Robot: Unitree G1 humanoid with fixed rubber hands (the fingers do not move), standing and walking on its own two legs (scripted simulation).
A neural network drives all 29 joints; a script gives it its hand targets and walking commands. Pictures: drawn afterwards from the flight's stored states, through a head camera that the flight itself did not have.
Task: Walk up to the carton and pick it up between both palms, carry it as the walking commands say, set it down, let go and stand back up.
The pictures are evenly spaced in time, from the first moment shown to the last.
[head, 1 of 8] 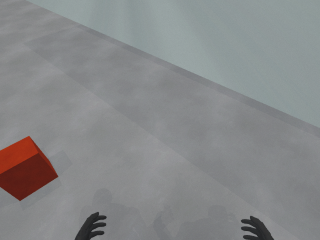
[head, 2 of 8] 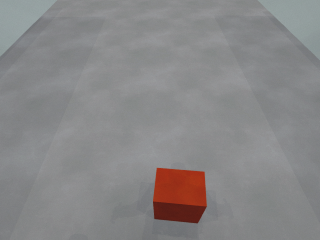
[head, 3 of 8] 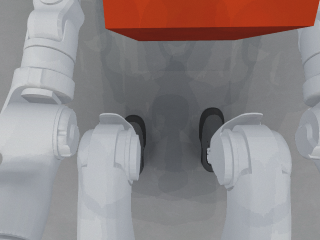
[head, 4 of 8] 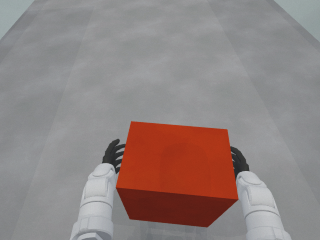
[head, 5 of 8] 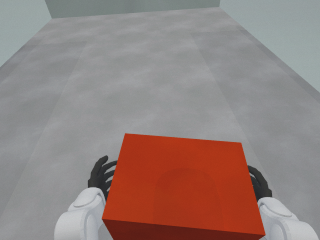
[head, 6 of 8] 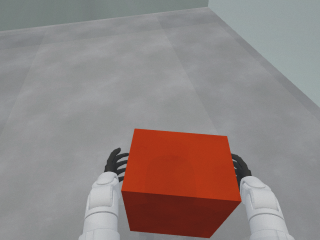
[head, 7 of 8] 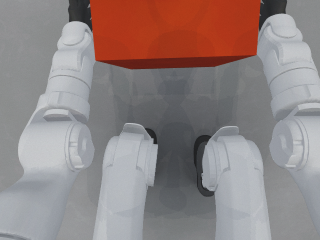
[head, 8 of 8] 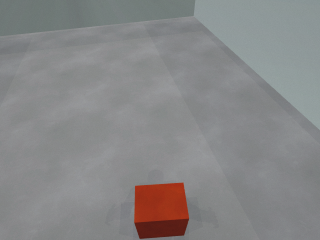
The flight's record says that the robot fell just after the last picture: no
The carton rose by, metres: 0.65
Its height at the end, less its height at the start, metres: +0.00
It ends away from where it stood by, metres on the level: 2.73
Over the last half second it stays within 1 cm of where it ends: yes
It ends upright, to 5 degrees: yes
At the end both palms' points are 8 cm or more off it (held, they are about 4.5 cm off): yes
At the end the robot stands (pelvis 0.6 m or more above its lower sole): yes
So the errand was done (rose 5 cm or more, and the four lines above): yes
